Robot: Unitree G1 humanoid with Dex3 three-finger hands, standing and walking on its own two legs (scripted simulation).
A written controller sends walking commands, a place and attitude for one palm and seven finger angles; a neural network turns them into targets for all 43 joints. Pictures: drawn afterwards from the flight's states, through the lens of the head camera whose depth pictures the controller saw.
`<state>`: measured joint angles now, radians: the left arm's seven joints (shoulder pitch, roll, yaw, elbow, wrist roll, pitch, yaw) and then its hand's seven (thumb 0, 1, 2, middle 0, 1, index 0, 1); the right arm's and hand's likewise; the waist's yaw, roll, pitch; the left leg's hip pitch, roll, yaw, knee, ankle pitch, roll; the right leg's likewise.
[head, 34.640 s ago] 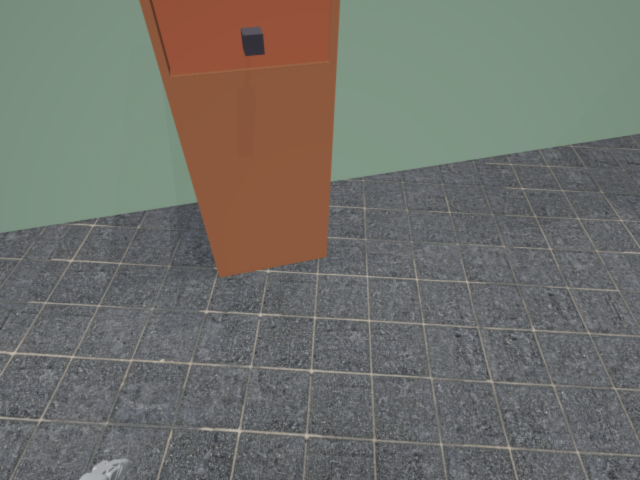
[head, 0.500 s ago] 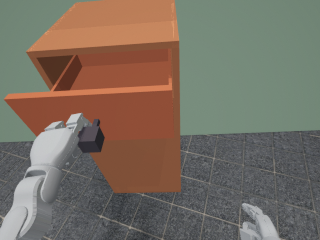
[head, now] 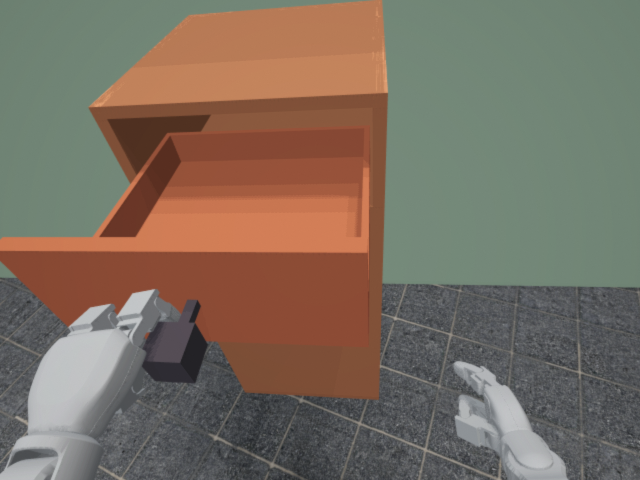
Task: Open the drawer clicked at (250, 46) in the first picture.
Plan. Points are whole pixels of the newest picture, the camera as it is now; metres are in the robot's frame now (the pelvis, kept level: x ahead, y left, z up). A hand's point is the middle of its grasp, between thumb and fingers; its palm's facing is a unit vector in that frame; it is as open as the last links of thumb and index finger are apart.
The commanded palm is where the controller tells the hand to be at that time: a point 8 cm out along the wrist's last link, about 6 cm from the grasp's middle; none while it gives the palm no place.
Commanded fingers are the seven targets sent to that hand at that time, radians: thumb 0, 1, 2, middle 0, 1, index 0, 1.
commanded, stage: pull the drawer open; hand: left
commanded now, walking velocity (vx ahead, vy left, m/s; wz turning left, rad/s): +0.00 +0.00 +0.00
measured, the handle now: (181, 334) +0.23 +0.18 +0.13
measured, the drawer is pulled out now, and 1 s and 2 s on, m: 0.27 0.27 0.28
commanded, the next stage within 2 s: open the thumb to release the handle in 1.26 s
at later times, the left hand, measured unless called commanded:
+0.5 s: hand (136, 357) +0.20 +0.22 +0.13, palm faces +0.12 -0.11 -0.99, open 4.9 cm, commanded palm +0.17 +0.21 +0.19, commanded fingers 0.00 0.90 0.90 -0.40 -1.35 -0.40 -1.35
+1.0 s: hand (127, 386) +0.17 +0.22 +0.13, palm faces +0.08 -0.15 -0.99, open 5.5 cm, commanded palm +0.12 +0.21 +0.19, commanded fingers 0.00 0.90 0.90 -0.40 -1.35 -0.40 -1.35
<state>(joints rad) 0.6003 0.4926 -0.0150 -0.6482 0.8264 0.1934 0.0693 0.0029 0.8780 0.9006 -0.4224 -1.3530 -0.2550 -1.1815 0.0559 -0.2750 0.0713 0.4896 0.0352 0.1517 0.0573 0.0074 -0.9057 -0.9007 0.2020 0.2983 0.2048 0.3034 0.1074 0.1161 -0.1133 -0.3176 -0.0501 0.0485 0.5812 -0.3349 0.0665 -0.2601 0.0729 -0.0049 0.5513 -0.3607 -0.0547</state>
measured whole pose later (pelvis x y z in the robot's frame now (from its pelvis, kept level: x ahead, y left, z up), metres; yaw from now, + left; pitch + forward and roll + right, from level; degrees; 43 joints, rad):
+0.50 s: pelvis -0.05 -0.02 +0.00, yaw +2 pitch -1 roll +0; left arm 0.09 0.49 -0.08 -0.27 0.87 0.21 -0.03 0.00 0.88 0.90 -0.42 -1.35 -0.39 -1.35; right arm 0.07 -0.24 0.07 0.63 0.04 0.14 -0.03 0.01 -0.91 -0.90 0.20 0.30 0.20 0.30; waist 0.11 0.11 -0.04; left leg -0.26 -0.06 0.01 0.52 -0.23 0.05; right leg -0.21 0.06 -0.05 0.53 -0.29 -0.08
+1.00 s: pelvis -0.05 -0.02 +0.00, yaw +1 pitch -1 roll +0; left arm 0.30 0.49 0.02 -0.38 0.82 0.13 -0.03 0.00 0.88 0.90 -0.42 -1.35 -0.28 -1.29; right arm 0.09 -0.27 0.05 0.60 0.03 0.10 -0.01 0.01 -0.91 -0.90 0.20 0.30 0.20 0.30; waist 0.09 0.11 -0.04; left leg -0.25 -0.05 0.03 0.52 -0.24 0.05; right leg -0.21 0.08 -0.03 0.52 -0.29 -0.08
